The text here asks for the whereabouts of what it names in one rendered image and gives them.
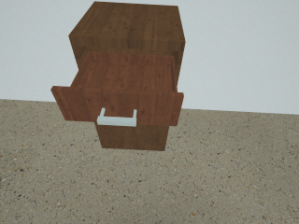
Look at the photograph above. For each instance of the drawer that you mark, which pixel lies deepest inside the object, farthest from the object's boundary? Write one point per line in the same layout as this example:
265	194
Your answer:
121	83

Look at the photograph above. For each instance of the cabinet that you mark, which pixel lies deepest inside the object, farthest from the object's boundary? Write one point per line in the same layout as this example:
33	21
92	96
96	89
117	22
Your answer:
130	28

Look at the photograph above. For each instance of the handle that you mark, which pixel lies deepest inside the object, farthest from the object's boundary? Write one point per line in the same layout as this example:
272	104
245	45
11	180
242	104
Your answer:
116	121

